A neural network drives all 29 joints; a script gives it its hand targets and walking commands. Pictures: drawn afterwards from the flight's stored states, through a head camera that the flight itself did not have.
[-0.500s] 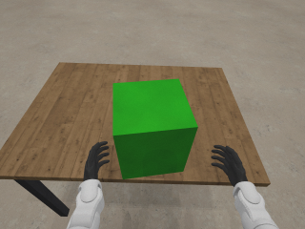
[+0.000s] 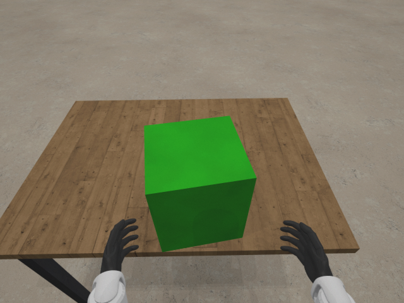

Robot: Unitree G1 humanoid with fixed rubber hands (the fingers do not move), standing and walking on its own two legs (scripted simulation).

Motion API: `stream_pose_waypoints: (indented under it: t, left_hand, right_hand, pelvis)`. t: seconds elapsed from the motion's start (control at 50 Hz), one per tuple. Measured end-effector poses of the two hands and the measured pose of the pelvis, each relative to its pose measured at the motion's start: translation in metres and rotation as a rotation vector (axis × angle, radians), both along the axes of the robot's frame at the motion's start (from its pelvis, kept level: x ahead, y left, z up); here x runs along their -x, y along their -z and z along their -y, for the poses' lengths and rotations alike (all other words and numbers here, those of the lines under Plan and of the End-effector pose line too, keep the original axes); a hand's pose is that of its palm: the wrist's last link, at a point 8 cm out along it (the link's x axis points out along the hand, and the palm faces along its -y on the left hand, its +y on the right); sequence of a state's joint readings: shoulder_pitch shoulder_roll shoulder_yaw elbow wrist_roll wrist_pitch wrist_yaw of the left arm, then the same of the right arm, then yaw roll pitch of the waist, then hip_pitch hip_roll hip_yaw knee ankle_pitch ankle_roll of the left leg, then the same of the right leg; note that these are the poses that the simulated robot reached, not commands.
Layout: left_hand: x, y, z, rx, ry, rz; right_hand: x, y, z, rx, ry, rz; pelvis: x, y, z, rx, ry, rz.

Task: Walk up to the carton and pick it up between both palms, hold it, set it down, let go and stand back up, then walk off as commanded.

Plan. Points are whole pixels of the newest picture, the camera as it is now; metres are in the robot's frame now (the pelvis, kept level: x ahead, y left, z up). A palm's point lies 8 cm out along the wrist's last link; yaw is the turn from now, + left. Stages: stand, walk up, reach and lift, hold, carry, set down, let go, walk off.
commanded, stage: set down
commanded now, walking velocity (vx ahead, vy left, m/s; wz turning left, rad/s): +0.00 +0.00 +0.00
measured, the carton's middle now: (195, 184) +0.38 +0.05 -0.01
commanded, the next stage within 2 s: let go in 1.30 s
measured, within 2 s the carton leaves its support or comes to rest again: neither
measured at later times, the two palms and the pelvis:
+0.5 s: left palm (100, 269) +0.18 +0.22 -0.02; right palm (304, 266) +0.20 -0.18 -0.03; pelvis +0.03 +0.02 +0.00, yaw +0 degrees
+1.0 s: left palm (95, 277) +0.17 +0.24 -0.05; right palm (305, 275) +0.19 -0.18 -0.05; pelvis +0.02 +0.02 +0.00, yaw +0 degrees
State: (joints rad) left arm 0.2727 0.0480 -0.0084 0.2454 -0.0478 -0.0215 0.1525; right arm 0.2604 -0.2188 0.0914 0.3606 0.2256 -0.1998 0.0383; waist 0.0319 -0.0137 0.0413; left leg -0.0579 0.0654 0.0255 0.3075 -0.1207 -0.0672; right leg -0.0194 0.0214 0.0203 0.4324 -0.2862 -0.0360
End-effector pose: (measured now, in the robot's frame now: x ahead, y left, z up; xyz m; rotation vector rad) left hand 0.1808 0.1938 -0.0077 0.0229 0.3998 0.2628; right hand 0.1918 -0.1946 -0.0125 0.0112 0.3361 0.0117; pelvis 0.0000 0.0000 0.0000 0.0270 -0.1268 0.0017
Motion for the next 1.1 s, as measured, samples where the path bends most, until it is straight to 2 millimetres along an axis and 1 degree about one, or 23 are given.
stream_pose_waypoints:
  t: [0.12,0.18,0.24,0.3,0.4,0.54,0.68,0.8,0.86,0.96,1.1]
  left_hand:
    - [0.019,0.01,-0.018,-0.019,-0.035,-0.044]
    - [0.027,0.015,-0.025,-0.023,-0.039,-0.062]
    - [0.03,0.018,-0.028,-0.022,-0.029,-0.072]
    - [0.027,0.018,-0.029,-0.02,-0.009,-0.07]
    - [0.015,0.02,-0.027,-0.018,0.035,-0.086]
    - [0.003,0.017,-0.033,-0.044,0.062,-0.096]
    - [0.007,0.023,-0.041,-0.062,0.064,-0.154]
    - [0.013,0.031,-0.043,-0.051,0.071,-0.196]
    - [0.014,0.035,-0.042,-0.042,0.076,-0.22]
    - [0.013,0.037,-0.043,-0.038,0.082,-0.226]
    - [0.016,0.043,-0.051,-0.043,0.095,-0.277]
  right_hand:
    - [0.006,0.005,0.003,0.032,0.002,-0.051]
    - [0.005,0.004,0.003,0.043,-0.002,-0.06]
    - [0.001,0.004,0.001,0.049,-0.005,-0.066]
    - [-0.003,0.007,-0.001,0.048,-0.005,-0.076]
    - [-0.008,0.016,-0.008,0.051,-0.002,-0.113]
    - [-0.003,0.024,-0.012,0.052,0.019,-0.135]
    - [0.005,0.029,-0.004,0.077,0.037,-0.165]
    - [0.008,0.03,0.001,0.107,0.028,-0.189]
    - [0.007,0.031,-0.001,0.113,0.019,-0.201]
    - [0.005,0.034,-0.007,0.117,0.008,-0.21]
    - [0.009,0.042,-0.015,0.125,0.018,-0.239]
  pelvis:
    - [-0.008,-0.001,-0.004,0.004,-0.003,-0.008]
    - [-0.012,-0.002,-0.006,0.006,-0.005,-0.02]
    - [-0.015,-0.002,-0.008,0.009,-0.006,-0.03]
    - [-0.017,-0.002,-0.01,0.012,-0.008,-0.036]
    - [-0.021,-0.003,-0.015,0.014,-0.01,-0.037]
    - [-0.028,-0.003,-0.022,0.016,-0.002,-0.029]
    - [-0.031,-0.004,-0.026,0.017,0.005,-0.022]
    - [-0.029,-0.004,-0.025,0.017,0.003,-0.019]
    - [-0.027,-0.004,-0.025,0.016,0.001,-0.019]
    - [-0.023,-0.004,-0.024,0.017,-0.003,-0.018]
    - [-0.02,-0.003,-0.026,0.019,-0.005,-0.015]
